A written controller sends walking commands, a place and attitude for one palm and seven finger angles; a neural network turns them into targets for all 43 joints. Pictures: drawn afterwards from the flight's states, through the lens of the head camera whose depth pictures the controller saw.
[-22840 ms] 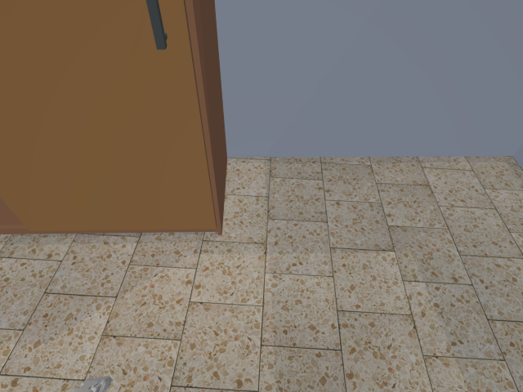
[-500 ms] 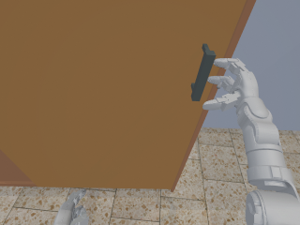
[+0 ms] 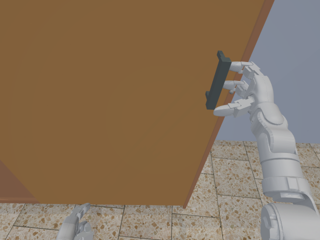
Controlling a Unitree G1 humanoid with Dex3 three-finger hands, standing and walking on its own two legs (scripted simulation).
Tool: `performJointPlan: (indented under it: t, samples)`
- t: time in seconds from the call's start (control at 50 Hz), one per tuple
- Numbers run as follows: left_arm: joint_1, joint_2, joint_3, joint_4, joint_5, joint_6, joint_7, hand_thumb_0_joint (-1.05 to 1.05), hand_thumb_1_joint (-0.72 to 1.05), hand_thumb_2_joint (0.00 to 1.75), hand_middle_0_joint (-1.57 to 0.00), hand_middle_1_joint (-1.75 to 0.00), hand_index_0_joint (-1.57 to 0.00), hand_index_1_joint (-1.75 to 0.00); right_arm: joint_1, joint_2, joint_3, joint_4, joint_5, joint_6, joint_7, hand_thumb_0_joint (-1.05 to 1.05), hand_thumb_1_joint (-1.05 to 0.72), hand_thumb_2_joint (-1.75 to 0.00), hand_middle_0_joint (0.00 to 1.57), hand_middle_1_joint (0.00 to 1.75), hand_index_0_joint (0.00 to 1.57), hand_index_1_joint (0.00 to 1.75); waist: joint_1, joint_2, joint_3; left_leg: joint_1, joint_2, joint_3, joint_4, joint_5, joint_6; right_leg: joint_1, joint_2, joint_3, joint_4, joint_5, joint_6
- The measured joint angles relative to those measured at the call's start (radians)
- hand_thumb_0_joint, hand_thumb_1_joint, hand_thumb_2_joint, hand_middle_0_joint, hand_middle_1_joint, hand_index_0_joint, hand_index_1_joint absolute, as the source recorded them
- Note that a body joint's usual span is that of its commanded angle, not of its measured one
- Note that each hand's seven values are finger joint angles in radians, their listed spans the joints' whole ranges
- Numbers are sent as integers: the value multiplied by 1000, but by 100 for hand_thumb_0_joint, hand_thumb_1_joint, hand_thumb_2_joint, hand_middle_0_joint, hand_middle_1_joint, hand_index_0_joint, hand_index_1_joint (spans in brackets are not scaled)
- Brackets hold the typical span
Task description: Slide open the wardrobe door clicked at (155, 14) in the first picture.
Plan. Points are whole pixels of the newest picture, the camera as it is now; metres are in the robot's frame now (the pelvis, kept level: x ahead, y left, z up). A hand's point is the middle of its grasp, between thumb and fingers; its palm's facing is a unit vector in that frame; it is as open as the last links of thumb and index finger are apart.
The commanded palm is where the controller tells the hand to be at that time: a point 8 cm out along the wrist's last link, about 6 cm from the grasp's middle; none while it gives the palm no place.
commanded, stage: feel for the door with the fingertips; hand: right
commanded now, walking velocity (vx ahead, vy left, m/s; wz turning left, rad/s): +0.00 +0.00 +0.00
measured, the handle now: (215, 81) +0.47 -0.09 +0.20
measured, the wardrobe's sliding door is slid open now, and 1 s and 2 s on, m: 0.00 0.00 0.00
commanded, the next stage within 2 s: slide the fingers in behind the handle in 0.24 s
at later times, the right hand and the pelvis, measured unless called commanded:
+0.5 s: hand (229, 88) +0.44 -0.12 +0.20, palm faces -0.05 +1.00 -0.01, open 13.5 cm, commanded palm +0.41 -0.18 +0.20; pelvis -0.01 +0.00 +0.00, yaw +0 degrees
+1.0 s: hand (223, 91) +0.42 -0.10 +0.20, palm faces -0.09 +1.00 +0.00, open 14.0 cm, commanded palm +0.40 -0.16 +0.20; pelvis +0.00 -0.01 +0.00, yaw +0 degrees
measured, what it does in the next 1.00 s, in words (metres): stands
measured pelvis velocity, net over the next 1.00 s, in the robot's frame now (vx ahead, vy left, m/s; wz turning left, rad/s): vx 0.00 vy -0.01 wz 0.01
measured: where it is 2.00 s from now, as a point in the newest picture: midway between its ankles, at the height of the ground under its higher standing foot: outside the picture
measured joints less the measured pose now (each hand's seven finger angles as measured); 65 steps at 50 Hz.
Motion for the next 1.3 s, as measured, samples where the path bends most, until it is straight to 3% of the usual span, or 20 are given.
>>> performJointPlan:
  t: [0.12,0.26,0.42,0.62,0.72,0.94,1.1,1.3]
  samples:
    - [1,0,-4,5,0,0,2,1,91,90,-20,-30,-20,-30,-57,-7,-15,104,11,-9,12,-1,50,-30,30,120,30,120,9,0,-1,-18,1,1,1,7,1,-18,0,1,1,8,1]
    - [36,1,1,18,1,-18,1,1,91,90,-20,-30,-20,-30,-109,-22,-16,192,-11,-82,11,-1,50,-30,31,121,30,121,20,5,10,-39,-1,1,7,9,3,-42,-2,0,13,6,2]
    - [83,8,7,55,0,-30,1,1,91,90,-20,-30,-20,-30,-147,-36,-31,282,-7,-129,43,-1,50,-30,37,127,38,125,22,2,3,-48,0,0,6,12,0,-52,-1,-1,15,7,-2]
    - [93,8,10,43,0,-49,-9,1,91,90,-20,-30,-20,-30,-108,-26,-51,263,-6,-160,41,-1,50,-30,36,124,33,122,28,3,-2,-46,-1,-17,5,15,-5,-42,-1,-18,9,6,-7]
    - [82,5,10,20,0,-51,-14,1,91,90,-20,-30,-20,-30,-57,-19,-54,182,-8,-152,39,-1,50,-30,33,122,31,121,24,6,-2,-37,-2,-26,2,16,-7,-29,-1,-26,3,5,-9]
    - [25,-2,7,7,1,-47,-13,1,91,90,-20,-30,-20,-30,-35,45,24,68,-2,-72,-2,-2,50,-30,30,120,30,120,-3,3,3,-27,11,-15,7,4,-16,-23,12,-14,4,0,-16]
    - [3,-24,-3,-2,12,-24,-21,1,91,90,-20,-30,-20,-30,-52,76,39,53,-21,-39,-50,-1,50,-30,31,122,30,120,-3,7,-5,-31,12,-18,11,-5,-17,-22,14,-16,0,-6,-16]
    - [20,-24,1,0,13,9,-27,1,91,90,-20,-30,-20,-30,10,93,61,-37,-18,-11,-62,-1,50,-30,30,121,30,120,-7,1,-6,-7,7,-17,8,-14,-16,0,9,-13,0,-16,-13]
